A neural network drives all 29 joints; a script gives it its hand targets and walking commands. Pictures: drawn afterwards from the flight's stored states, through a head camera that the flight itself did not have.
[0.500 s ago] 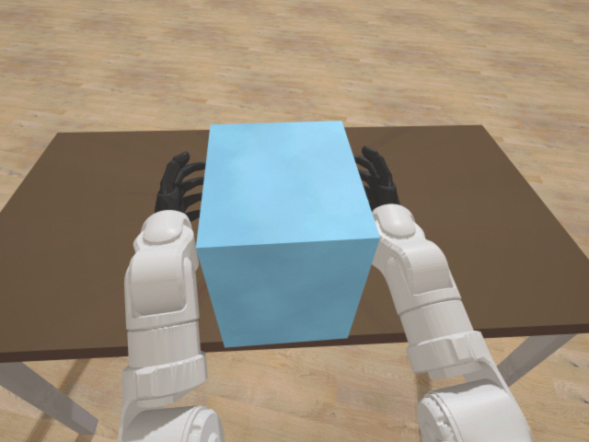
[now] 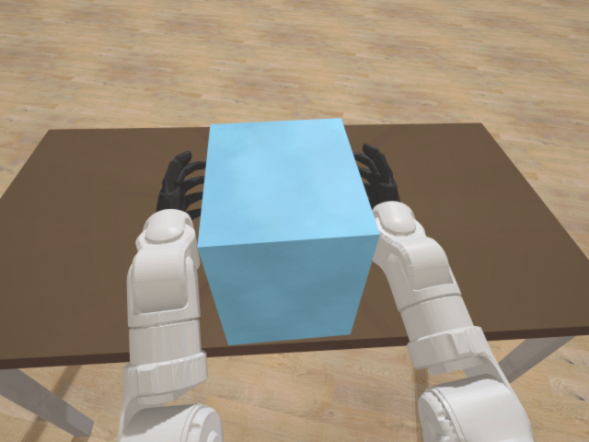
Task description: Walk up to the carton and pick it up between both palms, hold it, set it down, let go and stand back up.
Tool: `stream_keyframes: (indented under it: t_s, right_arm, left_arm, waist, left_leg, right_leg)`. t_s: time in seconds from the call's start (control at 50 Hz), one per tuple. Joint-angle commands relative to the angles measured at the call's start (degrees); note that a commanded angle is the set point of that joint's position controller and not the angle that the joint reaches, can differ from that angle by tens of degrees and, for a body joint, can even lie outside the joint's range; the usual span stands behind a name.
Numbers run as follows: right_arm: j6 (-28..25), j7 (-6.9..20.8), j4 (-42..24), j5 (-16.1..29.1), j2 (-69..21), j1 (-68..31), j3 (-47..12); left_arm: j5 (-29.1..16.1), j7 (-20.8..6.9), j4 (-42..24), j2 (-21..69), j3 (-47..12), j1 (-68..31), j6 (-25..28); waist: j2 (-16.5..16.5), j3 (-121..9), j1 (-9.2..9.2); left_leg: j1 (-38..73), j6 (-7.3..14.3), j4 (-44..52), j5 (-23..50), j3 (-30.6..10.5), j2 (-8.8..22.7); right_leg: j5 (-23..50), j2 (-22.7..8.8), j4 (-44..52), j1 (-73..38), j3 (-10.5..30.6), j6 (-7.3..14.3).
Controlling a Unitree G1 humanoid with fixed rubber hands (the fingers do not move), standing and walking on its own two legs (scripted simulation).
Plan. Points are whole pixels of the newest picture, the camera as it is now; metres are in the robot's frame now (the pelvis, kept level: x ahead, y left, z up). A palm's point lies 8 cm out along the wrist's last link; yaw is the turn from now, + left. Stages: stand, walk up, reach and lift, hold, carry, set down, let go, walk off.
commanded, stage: hold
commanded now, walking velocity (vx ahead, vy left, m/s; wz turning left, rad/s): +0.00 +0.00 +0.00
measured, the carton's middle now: (283, 234) +0.35 +0.01 +0.11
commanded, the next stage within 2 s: none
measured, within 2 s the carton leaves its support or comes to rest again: neither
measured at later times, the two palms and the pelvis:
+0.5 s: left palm (184, 204) +0.35 +0.13 +0.17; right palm (396, 194) +0.36 -0.13 +0.17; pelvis -0.01 +0.00 +0.00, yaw -2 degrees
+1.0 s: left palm (183, 211) +0.35 +0.13 +0.16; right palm (391, 208) +0.36 -0.13 +0.15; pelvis -0.02 +0.00 +0.00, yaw +0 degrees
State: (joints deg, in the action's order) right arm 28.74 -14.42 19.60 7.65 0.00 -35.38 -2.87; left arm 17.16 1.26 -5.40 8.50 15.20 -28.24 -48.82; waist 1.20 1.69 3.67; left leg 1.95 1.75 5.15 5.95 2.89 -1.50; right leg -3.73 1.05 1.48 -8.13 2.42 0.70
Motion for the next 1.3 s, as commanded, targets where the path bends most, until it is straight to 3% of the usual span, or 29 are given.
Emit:
stream_keyframes:
  t_s: [0.0,0.06,0.12,0.16,0.18,0.22,0.28,0.36,0.38,0.4,0.48,0.56,0.62,0.68,0.74,0.76,0.82,0.84,0.9,0.94,0.96,0.98,1.06,1.08,1.1,1.12,1.14,1.16,1.28]
  right_arm:
    - [-4.4,4.6,-25.7,6.0,-26.7,-35.1,-18.8]
    - [-3.8,4.7,-26.8,5.0,-24.5,-34.8,-17.8]
    - [-3.5,5.0,-22.0,3.8,-26.0,-35.4,-16.4]
    - [-3.7,5.6,-18.1,1.3,-25.7,-36.6,-13.9]
    - [-3.8,6.2,-15.8,0.3,-25.6,-37.9,-11.8]
    - [-4.2,6.8,-12.9,-0.9,-26.7,-40.4,-9.5]
    - [-5.1,7.1,-11.7,-0.9,-27.4,-41.3,-10.8]
    - [-6.3,6.5,-10.5,1.3,-30.9,-44.3,-12.1]
    - [-6.4,6.1,-12.2,2.7,-32.2,-40.6,-14.2]
    - [-6.7,6.1,-13.2,2.7,-31.4,-45.3,-14.5]
    - [-5.2,5.0,-12.7,3.0,-28.1,-32.8,-15.5]
    - [-4.1,4.6,-12.5,1.7,-25.6,-30.2,-13.7]
    - [-4.9,4.9,-15.7,1.5,-25.0,-37.4,-12.0]
    - [-6.4,5.6,-22.0,4.0,-28.3,-41.3,-16.5]
    - [-6.0,5.9,-25.9,4.9,-28.1,-38.5,-18.9]
    - [-5.3,5.7,-23.3,4.6,-26.8,-35.6,-19.2]
    - [-3.8,5.9,-14.6,1.2,-23.9,-32.6,-13.5]
    - [-3.1,5.7,-12.4,0.6,-23.4,-29.8,-12.0]
    - [-3.4,6.6,-5.0,-2.3,-24.4,-36.6,-6.4]
    - [-4.7,7.4,-8.9,-1.2,-26.7,-38.8,-8.7]
    - [-5.8,7.5,-11.8,-0.9,-27.0,-43.6,-8.8]
    - [-6.6,7.6,-15.3,0.5,-29.2,-46.8,-10.9]
    - [-7.0,7.0,-20.3,3.7,-30.4,-42.9,-17.7]
    - [-5.9,6.8,-14.7,3.2,-29.1,-36.8,-17.2]
    - [-5.8,6.3,-15.7,2.7,-27.8,-36.5,-16.2]
    - [-5.3,6.1,-13.2,2.6,-27.2,-35.0,-16.0]
    - [-4.4,5.9,-11.0,2.5,-26.1,-31.8,-14.5]
    - [-4.6,5.8,-13.4,2.9,-26.6,-35.3,-14.8]
    - [-4.8,5.5,-12.1,0.9,-25.6,-38.4,-10.7]
  left_arm:
    - [-12.3,-6.5,-14.3,25.4,-29.4,-31.2,2.3]
    - [-11.9,-6.5,-12.3,23.2,-28.8,-30.3,1.5]
    - [-10.5,-7.3,-9.6,22.2,-26.7,-33.4,2.3]
    - [-8.2,-7.7,-2.4,21.4,-22.5,-34.6,3.0]
    - [-7.7,-7.9,-0.4,20.7,-21.6,-35.7,3.5]
    - [-7.2,-8.0,2.8,21.0,-19.0,-39.9,5.2]
    - [-5.3,-8.0,7.4,21.4,-15.2,-37.2,7.0]
    - [-5.8,-7.6,4.7,22.5,-17.9,-42.2,8.6]
    - [-6.9,-7.0,2.7,24.3,-19.6,-38.7,8.5]
    - [-7.9,-6.7,1.8,24.1,-20.2,-41.8,8.8]
    - [-7.5,-6.7,-1.0,22.6,-21.5,-31.1,6.5]
    - [-6.9,-8.2,-1.8,20.3,-19.8,-29.7,4.1]
    - [-8.6,-8.6,-1.7,21.6,-21.3,-35.2,4.7]
    - [-11.8,-6.8,-9.0,25.1,-27.4,-38.2,6.9]
    - [-12.6,-5.0,-10.9,25.9,-29.8,-34.0,6.4]
    - [-12.0,-5.2,-9.7,25.6,-29.4,-33.2,5.8]
    - [-8.1,-6.6,-0.9,21.1,-22.9,-30.9,3.6]
    - [-7.7,-7.2,-1.7,20.2,-21.9,-30.2,3.2]
    - [-4.6,-9.0,5.7,18.9,-15.3,-38.2,3.7]
    - [-5.9,-8.8,3.7,21.6,-16.5,-39.0,5.6]
    - [-7.2,-8.2,2.6,23.4,-18.8,-42.8,6.8]
    - [-7.7,-7.4,2.6,24.6,-19.5,-42.4,7.5]
    - [-9.5,-5.4,-3.6,26.1,-24.0,-37.8,8.1]
    - [-7.2,-5.5,-0.8,23.9,-21.5,-33.2,7.4]
    - [-7.5,-6.1,-1.6,24.2,-22.7,-34.0,6.7]
    - [-7.1,-6.4,-0.5,22.3,-21.2,-32.8,5.9]
    - [-6.7,-6.9,0.3,20.9,-19.6,-30.9,5.0]
    - [-7.0,-7.3,-1.0,20.2,-19.5,-32.7,4.8]
    - [-7.3,-8.4,-1.0,21.0,-19.3,-36.8,4.6]
  waist:
    - [-4.2,-33.5,1.28]
    - [-2.7,-30.8,2.3]
    - [-2.3,-26.4,1.66]
    - [-0.1,-22.8,0.17]
    - [-1.1,-20.4,0.13]
    - [0.8,-21.1,-0.75]
    - [1.9,-21.8,-2.67]
    - [-2.5,-27.7,-3.84]
    - [-3.0,-27.4,-3.82]
    - [-2.3,-30.5,-3.66]
    - [-3.3,-29.8,-1.85]
    - [-1.1,-21.8,-0.4]
    - [-3.0,-21.8,0.28]
    - [-5.1,-34.7,0.68]
    - [-3.9,-39.4,0.56]
    - [-4.0,-36.8,1.17]
    - [-1.3,-23.6,0.54]
    - [-1.8,-19.8,1.55]
    - [-0.7,-13.9,-0.9]
    - [0.1,-19.9,-1.17]
    - [-1.9,-23.0,-0.88]
    - [-2.3,-28.5,-2.65]
    - [-2.7,-40.7,-1.91]
    - [-2.1,-36.0,-1.83]
    - [-3.0,-36.6,-0.86]
    - [-2.1,-29.9,-1.94]
    - [-1.0,-26.4,-0.84]
    - [-1.0,-25.6,-2.32]
    - [-3.5,-23.6,-0.39]
  left_leg:
    - [33.5,-1.6,-8.9,31.5,-4.6,4.0]
    - [34.1,-1.6,-8.6,26.2,-4.5,4.3]
    - [27.3,0.2,-6.4,13.0,-3.9,3.9]
    - [22.3,1.0,-3.8,1.7,-3.0,4.0]
    - [20.2,1.7,-3.2,-2.7,-2.8,3.9]
    - [17.6,2.6,-3.4,-7.7,-2.7,3.9]
    - [19.2,3.7,-3.9,-4.7,-2.5,3.5]
    - [19.6,3.0,-5.2,-1.2,-2.5,3.1]
    - [21.0,2.9,-5.3,3.0,-2.7,3.2]
    - [20.5,3.0,-5.1,4.9,-2.9,3.7]
    - [26.4,0.9,-6.2,18.5,-3.3,3.4]
    - [26.2,-0.2,-6.2,18.6,-3.5,3.3]
    - [24.7,-0.3,-6.2,13.5,-3.8,3.9]
    - [29.9,-0.4,-6.9,16.4,-4.1,4.3]
    - [33.4,-0.4,-8.7,26.1,-4.8,4.8]
    - [32.9,-0.6,-8.7,25.6,-4.5,4.3]
    - [24.7,-0.2,-6.2,10.5,-3.7,4.2]
    - [22.8,-0.1,-5.4,6.4,-3.2,3.8]
    - [16.6,1.4,-3.2,-7.9,-2.2,3.6]
    - [19.9,2.0,-4.0,-4.9,-2.5,3.3]
    - [19.5,1.8,-4.4,-1.8,-2.8,3.7]
    - [20.9,2.3,-5.1,1.5,-2.9,4.4]
    - [28.0,1.3,-7.3,19.1,-4.3,4.0]
    - [28.4,0.9,-6.6,19.8,-3.9,3.8]
    - [27.9,0.6,-7.2,22.0,-3.8,3.8]
    - [24.9,0.2,-6.5,19.3,-3.7,3.5]
    - [25.3,0.7,-6.0,16.9,-3.3,3.7]
    - [22.8,1.0,-5.2,13.9,-3.2,3.4]
    - [22.8,0.5,-4.9,8.1,-3.0,3.5]
  right_leg:
    - [21.1,0.0,-1.4,10.2,-1.2,-1.7]
    - [16.9,0.2,0.0,11.6,-1.7,-2.0]
    - [10.9,-0.8,-0.3,13.6,-0.8,-1.7]
    - [4.2,-1.3,-0.5,11.5,-1.4,-2.3]
    - [0.9,-1.7,-0.2,12.9,-1.3,-2.5]
    - [-4.5,-1.9,-0.4,13.9,-0.6,-2.1]
    - [-0.4,-3.1,-0.6,14.0,0.6,-2.0]
    - [3.3,-3.4,-2.8,13.0,1.5,-1.0]
    - [9.0,-3.5,-3.2,13.3,1.7,-1.2]
    - [10.8,-2.7,-3.9,12.3,0.7,-1.5]
    - [23.2,-1.2,-3.4,9.2,1.0,-2.2]
    - [17.5,-0.6,-0.7,10.0,-0.3,-2.2]
    - [9.2,-0.9,-0.1,13.5,-0.7,-1.2]
    - [12.3,-0.8,-1.2,12.2,-0.7,-0.8]
    - [18.1,-0.4,-2.0,13.0,-1.1,-0.6]
    - [19.0,-0.4,-1.7,12.9,-1.0,-1.3]
    - [9.3,-0.7,-0.6,13.3,-1.4,-2.1]
    - [7.6,-0.9,0.3,13.1,-1.1,-2.1]
    - [-5.4,-1.6,0.7,16.1,-0.8,-1.5]
    - [-4.2,-2.5,0.8,15.2,-0.1,-1.0]
    - [-0.6,-1.9,-0.8,15.5,-0.9,-0.5]
    - [2.9,-2.0,-1.6,14.0,-1.0,-0.5]
    - [21.2,-1.5,-3.5,9.0,-0.5,-1.4]
    - [22.1,-1.0,-3.9,9.1,-0.1,-2.3]
    - [22.4,-1.0,-3.2,7.7,-0.1,-1.7]
    - [21.6,-1.2,-2.9,8.4,0.2,-2.1]
    - [19.0,-1.2,-1.9,9.1,0.1,-2.4]
    - [16.6,-1.3,-1.9,9.3,-0.1,-2.5]
    - [10.0,-1.2,-0.5,10.9,-0.1,-1.5]
